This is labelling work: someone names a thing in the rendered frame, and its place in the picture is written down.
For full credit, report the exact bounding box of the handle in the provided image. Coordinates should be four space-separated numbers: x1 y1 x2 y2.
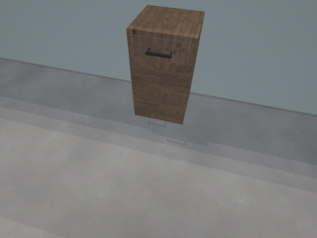
145 48 172 59

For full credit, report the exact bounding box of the drawer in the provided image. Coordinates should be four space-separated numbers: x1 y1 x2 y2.
131 34 194 65

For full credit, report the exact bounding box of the cabinet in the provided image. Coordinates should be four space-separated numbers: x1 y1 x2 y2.
126 5 205 125

